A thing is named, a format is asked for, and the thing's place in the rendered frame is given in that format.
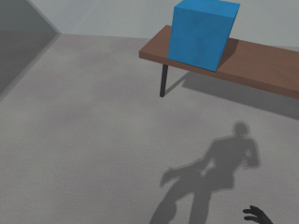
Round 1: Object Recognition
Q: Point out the robot right hand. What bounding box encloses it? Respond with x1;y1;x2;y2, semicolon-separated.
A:
243;205;273;224

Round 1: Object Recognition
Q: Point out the table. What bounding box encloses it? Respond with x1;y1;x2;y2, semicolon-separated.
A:
138;25;299;100

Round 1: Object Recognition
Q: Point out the carton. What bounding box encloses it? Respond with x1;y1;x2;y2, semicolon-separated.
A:
167;0;241;72

